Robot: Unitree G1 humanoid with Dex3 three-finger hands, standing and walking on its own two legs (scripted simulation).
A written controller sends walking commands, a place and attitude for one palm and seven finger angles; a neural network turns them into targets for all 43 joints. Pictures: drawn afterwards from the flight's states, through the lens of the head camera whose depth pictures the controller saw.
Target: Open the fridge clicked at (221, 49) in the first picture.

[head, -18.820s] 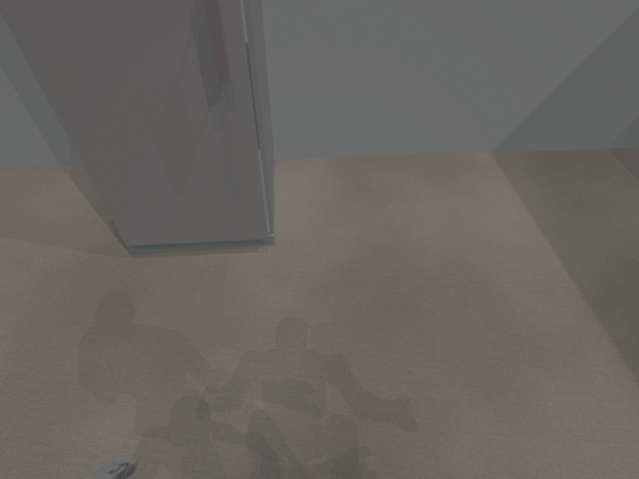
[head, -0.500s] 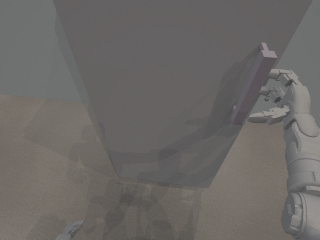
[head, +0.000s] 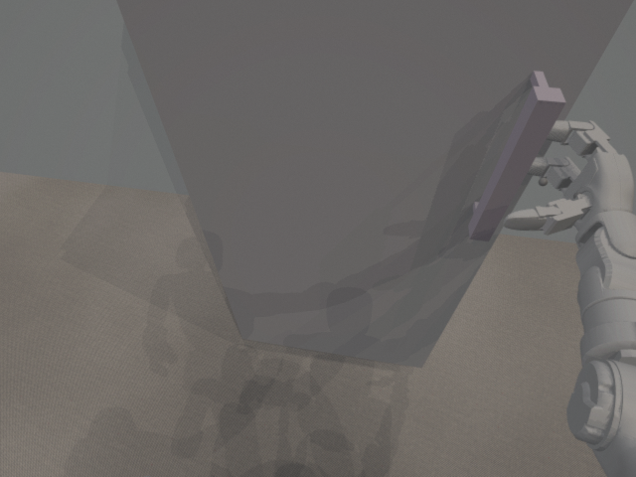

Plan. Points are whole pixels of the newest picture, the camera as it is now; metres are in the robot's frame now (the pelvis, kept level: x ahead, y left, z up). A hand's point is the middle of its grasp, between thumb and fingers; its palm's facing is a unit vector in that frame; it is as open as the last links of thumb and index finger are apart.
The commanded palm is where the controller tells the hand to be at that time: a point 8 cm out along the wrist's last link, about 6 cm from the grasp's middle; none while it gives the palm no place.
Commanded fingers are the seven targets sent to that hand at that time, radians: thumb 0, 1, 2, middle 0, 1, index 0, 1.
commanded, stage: slide the fingers in behind the handle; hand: right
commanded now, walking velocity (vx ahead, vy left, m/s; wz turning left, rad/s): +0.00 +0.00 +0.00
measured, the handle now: (505, 164) +0.50 -0.17 +0.14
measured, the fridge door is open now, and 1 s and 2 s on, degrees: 0 0 0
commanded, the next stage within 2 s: move the hooked fingers beside the handle in 0.36 s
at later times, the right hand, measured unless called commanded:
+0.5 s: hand (531, 186) +0.46 -0.19 +0.15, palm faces +0.05 +1.00 +0.00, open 13.8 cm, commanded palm +0.43 -0.24 +0.14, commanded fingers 0.00 0.50 -0.30 0.30 1.20 0.30 1.20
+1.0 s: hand (534, 187) +0.46 -0.20 +0.15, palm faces +0.04 +1.00 +0.00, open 13.8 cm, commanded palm +0.42 -0.25 +0.14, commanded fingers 0.00 0.50 -0.30 0.30 1.20 0.30 1.20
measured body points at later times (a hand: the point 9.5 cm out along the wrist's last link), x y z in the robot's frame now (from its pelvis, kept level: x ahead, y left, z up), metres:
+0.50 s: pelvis +0.00 -0.01 +0.00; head +0.04 -0.01 +0.45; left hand +0.08 +0.25 -0.11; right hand +0.45 -0.25 +0.15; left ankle -0.02 +0.12 -0.72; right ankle +0.06 -0.11 -0.72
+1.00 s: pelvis +0.01 +0.00 +0.00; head +0.04 +0.00 +0.45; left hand +0.07 +0.27 -0.11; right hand +0.45 -0.25 +0.15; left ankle -0.02 +0.12 -0.72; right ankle +0.06 -0.11 -0.72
